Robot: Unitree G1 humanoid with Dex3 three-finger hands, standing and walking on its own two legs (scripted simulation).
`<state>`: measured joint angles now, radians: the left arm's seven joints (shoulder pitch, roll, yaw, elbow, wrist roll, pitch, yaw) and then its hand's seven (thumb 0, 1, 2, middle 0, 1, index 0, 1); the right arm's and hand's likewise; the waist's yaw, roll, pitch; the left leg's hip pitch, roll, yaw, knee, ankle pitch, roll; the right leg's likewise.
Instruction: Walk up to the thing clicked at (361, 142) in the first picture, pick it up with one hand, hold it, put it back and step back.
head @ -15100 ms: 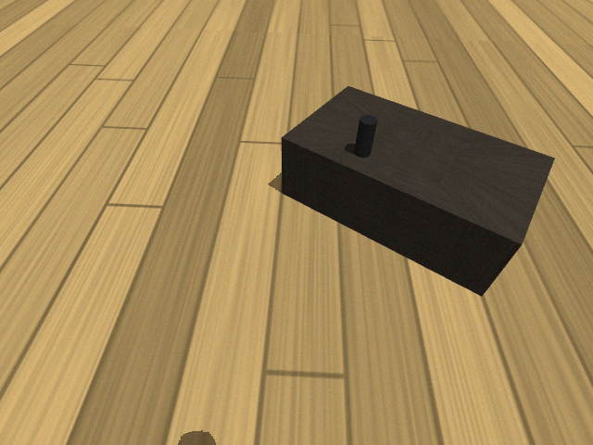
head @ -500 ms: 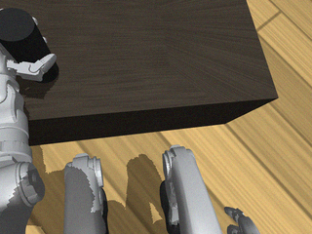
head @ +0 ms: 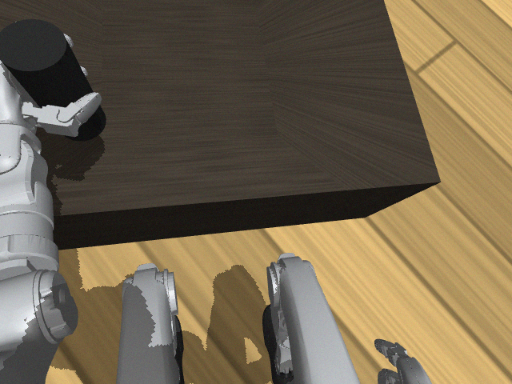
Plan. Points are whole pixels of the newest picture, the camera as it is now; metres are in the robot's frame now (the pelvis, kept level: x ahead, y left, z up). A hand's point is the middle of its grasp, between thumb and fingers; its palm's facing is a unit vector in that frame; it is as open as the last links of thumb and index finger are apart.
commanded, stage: settle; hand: left
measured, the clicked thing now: (61, 89) +0.52 +0.22 +0.02
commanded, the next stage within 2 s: lift in 0.40 s
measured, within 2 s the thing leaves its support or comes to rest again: neither
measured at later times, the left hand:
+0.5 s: hand (47, 72) +0.52 +0.23 +0.06, palm faces +0.14 -0.99 -0.02, open 9.4 cm
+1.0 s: hand (12, 61) +0.48 +0.22 +0.12, palm faces +0.13 -0.99 -0.02, open 9.4 cm
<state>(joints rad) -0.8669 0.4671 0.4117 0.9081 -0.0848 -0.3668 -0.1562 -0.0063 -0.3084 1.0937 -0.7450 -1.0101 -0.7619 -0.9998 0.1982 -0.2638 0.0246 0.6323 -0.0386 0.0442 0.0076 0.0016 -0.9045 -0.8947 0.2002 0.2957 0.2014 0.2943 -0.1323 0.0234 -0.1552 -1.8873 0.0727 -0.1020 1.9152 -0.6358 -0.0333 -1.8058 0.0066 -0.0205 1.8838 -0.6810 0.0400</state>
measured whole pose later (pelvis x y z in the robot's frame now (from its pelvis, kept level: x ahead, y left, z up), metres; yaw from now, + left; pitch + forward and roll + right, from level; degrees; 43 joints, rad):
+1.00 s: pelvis +0.02 +0.01 +0.09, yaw +1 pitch +29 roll -5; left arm -0.66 0.37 0.35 0.76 -0.12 -0.34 -0.15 -0.01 -0.31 1.09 -0.74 -1.01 -0.76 -1.00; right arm 0.20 -0.23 0.01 0.65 -0.01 0.02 0.00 0.00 -0.91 -0.89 0.20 0.30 0.20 0.29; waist -0.09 0.04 -0.16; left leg -1.55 0.07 -0.08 1.64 -0.60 -0.02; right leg -1.46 0.00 -0.03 1.59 -0.63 0.04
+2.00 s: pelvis +0.05 +0.01 +0.23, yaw +4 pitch +12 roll -2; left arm -0.23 0.21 0.16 0.48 -0.19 -0.35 -0.11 -0.01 -0.31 1.10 -0.75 -1.01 -0.76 -1.00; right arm 0.23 -0.22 0.00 0.65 0.01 -0.01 -0.03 0.01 -0.91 -0.89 0.20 0.30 0.20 0.29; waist -0.03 0.02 -0.07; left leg -0.80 0.06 -0.02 1.03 -0.45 -0.02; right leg -0.73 -0.02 -0.01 0.99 -0.47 0.04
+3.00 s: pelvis +0.06 +0.00 +0.25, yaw +4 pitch +7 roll -1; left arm -0.15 0.19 0.15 0.44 -0.20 -0.35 -0.13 -0.01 -0.31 1.09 -0.75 -1.01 -0.76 -1.00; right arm 0.22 -0.23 -0.01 0.65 0.01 0.00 -0.03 0.01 -0.90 -0.90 0.20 0.30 0.20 0.29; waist -0.02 0.02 -0.04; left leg -0.60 0.06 -0.01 0.87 -0.40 -0.03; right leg -0.54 -0.03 -0.01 0.84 -0.43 0.03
